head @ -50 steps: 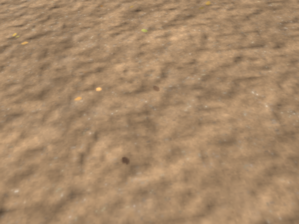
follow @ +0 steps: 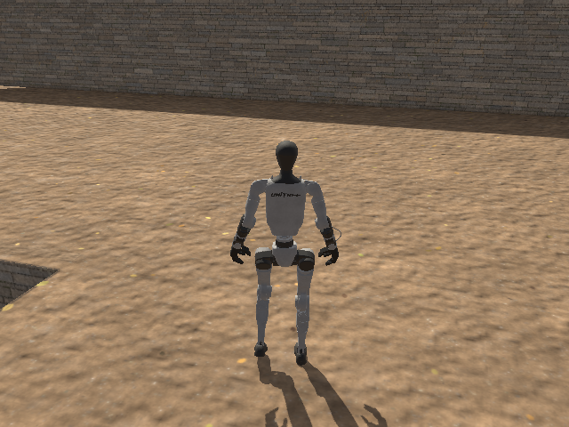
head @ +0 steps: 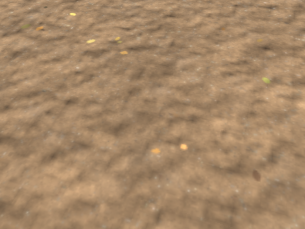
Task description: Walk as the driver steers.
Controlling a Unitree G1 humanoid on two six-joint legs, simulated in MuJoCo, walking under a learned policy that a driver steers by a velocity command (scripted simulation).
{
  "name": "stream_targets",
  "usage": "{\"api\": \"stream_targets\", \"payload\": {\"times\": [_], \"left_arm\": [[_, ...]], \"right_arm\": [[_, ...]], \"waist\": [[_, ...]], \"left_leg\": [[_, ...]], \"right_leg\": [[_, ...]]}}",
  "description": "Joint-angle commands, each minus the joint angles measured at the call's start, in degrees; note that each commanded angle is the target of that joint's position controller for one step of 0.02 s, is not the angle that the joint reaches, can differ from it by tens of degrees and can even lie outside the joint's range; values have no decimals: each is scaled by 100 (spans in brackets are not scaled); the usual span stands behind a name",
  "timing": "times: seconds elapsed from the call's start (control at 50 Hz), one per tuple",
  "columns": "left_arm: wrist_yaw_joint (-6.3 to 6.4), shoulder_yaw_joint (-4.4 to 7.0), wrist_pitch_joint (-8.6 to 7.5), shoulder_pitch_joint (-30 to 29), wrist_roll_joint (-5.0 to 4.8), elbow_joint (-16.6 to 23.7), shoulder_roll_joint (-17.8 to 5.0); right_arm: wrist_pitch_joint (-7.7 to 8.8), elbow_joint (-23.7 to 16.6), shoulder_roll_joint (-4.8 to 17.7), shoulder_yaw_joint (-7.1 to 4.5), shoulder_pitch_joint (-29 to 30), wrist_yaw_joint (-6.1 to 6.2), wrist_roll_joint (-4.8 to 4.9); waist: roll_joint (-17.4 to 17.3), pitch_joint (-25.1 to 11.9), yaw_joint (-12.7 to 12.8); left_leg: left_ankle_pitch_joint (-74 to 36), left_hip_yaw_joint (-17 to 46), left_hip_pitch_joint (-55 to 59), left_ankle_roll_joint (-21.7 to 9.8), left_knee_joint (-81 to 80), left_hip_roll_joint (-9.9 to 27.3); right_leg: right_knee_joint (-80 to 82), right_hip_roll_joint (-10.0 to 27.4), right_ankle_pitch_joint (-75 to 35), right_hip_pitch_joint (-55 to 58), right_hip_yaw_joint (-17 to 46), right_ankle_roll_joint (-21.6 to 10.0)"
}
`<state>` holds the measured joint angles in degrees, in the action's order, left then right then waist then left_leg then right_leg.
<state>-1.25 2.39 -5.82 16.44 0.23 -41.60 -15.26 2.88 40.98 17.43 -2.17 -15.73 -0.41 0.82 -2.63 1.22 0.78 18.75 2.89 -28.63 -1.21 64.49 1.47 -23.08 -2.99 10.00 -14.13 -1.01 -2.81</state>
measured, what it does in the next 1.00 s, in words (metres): walks ahead, turning right: left foot, then right foot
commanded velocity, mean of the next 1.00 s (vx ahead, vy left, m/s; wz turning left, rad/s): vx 0.29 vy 0.00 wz -0.35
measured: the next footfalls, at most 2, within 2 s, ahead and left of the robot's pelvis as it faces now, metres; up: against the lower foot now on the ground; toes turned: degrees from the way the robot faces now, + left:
left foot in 0.32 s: +0.35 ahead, +0.15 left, +0.00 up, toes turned -3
right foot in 0.78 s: +0.45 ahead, -0.11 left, +0.00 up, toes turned -19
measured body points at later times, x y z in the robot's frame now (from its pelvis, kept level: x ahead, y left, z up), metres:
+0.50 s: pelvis +0.27 +0.05 +0.00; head +0.30 +0.06 +0.45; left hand +0.39 +0.33 -0.12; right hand +0.37 -0.23 -0.10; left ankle +0.31 +0.15 -0.74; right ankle +0.23 -0.09 -0.66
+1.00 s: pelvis +0.38 +0.01 -0.01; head +0.42 -0.03 +0.44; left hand +0.64 +0.21 -0.08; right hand +0.42 -0.31 -0.12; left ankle +0.45 +0.15 -0.68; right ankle +0.42 -0.10 -0.74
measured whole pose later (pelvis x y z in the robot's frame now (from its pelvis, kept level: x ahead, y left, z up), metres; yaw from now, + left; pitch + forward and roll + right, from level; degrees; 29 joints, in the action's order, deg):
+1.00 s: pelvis +0.38 +0.01 -0.01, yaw -25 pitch +3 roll +2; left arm 0.7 4.3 1.4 10.1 0.1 -34.0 -17.6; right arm -0.3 42.8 17.7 -3.5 -4.1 1.3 -0.2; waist -0.7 4.3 1.0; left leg 24.2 3.6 -29.8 3.8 55.8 0.1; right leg -26.6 -3.7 5.8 -23.1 4.4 -3.4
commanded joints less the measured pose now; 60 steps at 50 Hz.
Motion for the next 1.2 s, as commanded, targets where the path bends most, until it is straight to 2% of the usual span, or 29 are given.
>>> {"api": "stream_targets", "payload": {"times": [0.02,0.12,0.2,0.26,0.28,0.3,0.32,0.34,0.36,0.38,0.42,0.46,0.52,0.58,0.68,0.74,0.76,0.78,0.8,0.82,0.84,0.86,0.88,0.92,1.0,1.12,1.16,1.18,1.2], "left_arm": [[24,181,-93,-6,-50,232,-769],[74,230,-7,226,-113,-16,-1011],[97,245,103,707,-183,-290,-1082],[153,308,203,687,-186,-348,-1218],[164,315,231,589,-183,-339,-1246],[164,268,238,573,-143,-326,-1133],[159,135,222,502,-23,-158,-793],[148,-65,143,1403,-75,-81,-102],[150,51,100,1232,-234,-172,-617],[163,185,110,614,-322,-27,-1001],[226,224,201,247,-155,56,-926],[233,245,391,502,-154,14,-720],[231,201,561,288,-113,229,-452],[117,163,568,-27,-82,399,-373],[-90,257,628,-639,-70,797,-572],[-125,373,681,-525,-53,937,-737],[-80,469,666,-140,-34,854,-901],[50,649,656,283,-28,840,-1469],[142,698,648,159,70,1024,-2019],[84,570,582,211,80,1112,-1559],[52,501,525,-110,39,1135,-1361],[65,471,513,-349,-65,1103,-1200],[103,433,552,-574,-118,1131,-1094],[171,422,619,-859,-17,1213,-1104],[281,489,663,-780,-25,1187,-1208],[272,502,774,-817,-40,1203,-1197],[284,464,822,-927,-84,1210,-1115],[297,428,836,-797,-109,1158,-1012],[295,342,834,-544,-59,1119,-730]], "right_arm": [[74,-446,296,-79,124,-13,-50],[171,-638,95,23,1071,-72,-61],[254,-857,182,-17,1714,-160,1],[323,-855,402,-114,1561,-198,-4],[340,-768,511,-179,1200,-180,-13],[338,-571,733,-303,488,-127,-38],[321,-444,1107,-419,-498,-54,-135],[240,-332,1537,-511,-856,-46,-179],[204,-314,1036,-409,-948,-54,-127],[205,-327,770,-314,-534,-30,-107],[229,-341,426,-204,232,-50,-171],[293,-297,314,-205,597,-62,-206],[316,-160,544,-298,811,17,-166],[202,-78,680,-344,887,131,-141],[18,91,914,-422,753,160,23],[-85,106,985,-468,831,163,157],[-106,139,870,-444,732,165,152],[-96,134,718,-395,390,147,-12],[-91,-104,327,-227,127,111,-293],[-104,-29,600,-262,384,60,-196],[-147,-103,731,-300,675,48,-19],[-181,-79,678,-298,751,95,-40],[-220,-75,702,-315,848,161,-113],[-287,-48,646,-313,751,184,-120],[-307,-13,418,-233,765,203,-103],[-247,-95,491,-273,865,97,-49],[-191,8,464,-293,517,35,-56],[-180,48,522,-324,382,23,-101],[-188,-12,878,-392,310,42,-228]], "waist": [[799,-36,-57],[649,99,247],[645,242,410],[727,156,163],[736,-37,-90],[660,-522,-444],[237,-1396,-873],[-1342,-2296,-535],[-1078,-2245,-741],[-655,-1263,-723],[-275,-511,-330],[-417,-397,14],[-352,-212,122],[-263,-331,34],[-176,-315,-143],[-158,-349,29],[52,-560,199],[976,-923,284],[2235,-1294,-72],[1403,-2082,294],[1012,-1604,227],[641,-1220,91],[546,-966,9],[817,-849,-208],[910,-985,-133],[1227,-810,-9],[1238,-839,-179],[1117,-816,-217],[262,-795,-97]], "left_leg": [[-350,85,-954,139,-550,421],[-1892,-155,-612,235,-2491,316],[-2189,-113,-346,159,-3260,117],[-1704,-49,81,-12,-3609,26],[-1605,-151,679,-112,-3776,-66],[-1622,-219,1793,-263,-3829,-74],[-1708,601,3436,-601,-3546,825],[-859,2968,5377,-1439,-3864,2270],[341,3762,5077,-1460,-4518,2240],[-137,2857,4298,-1233,-4630,2068],[-2671,1444,2907,-1103,-4683,1684],[-3886,557,2133,-1045,-4830,1422],[-4371,-103,1774,-1145,-5109,1438],[-4213,-710,1814,-1074,-5135,1300],[-3764,-946,2348,-915,-4709,1489],[-3856,-1050,2456,-664,-3796,1485],[-3842,-1233,2286,-450,-2990,1200],[-2592,-1443,1468,8,-1630,712],[1971,-1249,-567,533,386,-298],[2141,71,-681,473,1009,-311],[1748,167,-892,385,1076,-134],[1328,174,-945,348,728,18],[1002,186,-874,368,332,102],[598,77,-247,437,-195,-30],[309,131,188,579,-1316,-199],[155,189,698,433,-2503,-358],[-360,9,1250,262,-3434,-327],[-721,41,1686,118,-3986,-153],[-732,1031,2103,-240,-4538,891]], "right_leg": [[1366,1510,-901,650,1533,-1084],[1485,1261,-1319,612,746,-906],[1270,1468,-1252,924,964,-821],[838,1649,-1523,1281,1233,-661],[426,1554,-2059,1227,1171,-563],[-411,1258,-2455,950,986,-410],[-2001,897,-1385,-24,758,-183],[-4039,70,2008,-2122,360,218],[-4827,228,2349,-2722,929,243],[-5022,436,1913,-3000,882,257],[-4696,739,1376,-2533,706,382],[-4403,860,1225,-1857,627,481],[-3661,866,700,-1854,454,611],[-2606,844,-347,-1484,255,558],[-1599,744,-438,-1300,87,312],[-950,497,-134,-887,-153,18],[-489,262,-645,-206,-237,-161],[-257,843,-3211,929,737,-531],[-328,2363,-4809,2219,3064,-1855],[-45,2457,-3877,2197,3454,-2104],[43,2232,-3322,1798,2867,-1837],[119,1897,-2555,1370,2468,-1473],[226,1711,-2030,951,2283,-1262],[388,1386,-1778,200,2016,-1131],[371,1232,-1240,49,2064,-1104],[389,1119,130,-128,2767,-912],[136,1016,108,-204,2721,-720],[-82,820,311,-430,2558,-504],[-1003,343,1219,-963,2016,-146]]}}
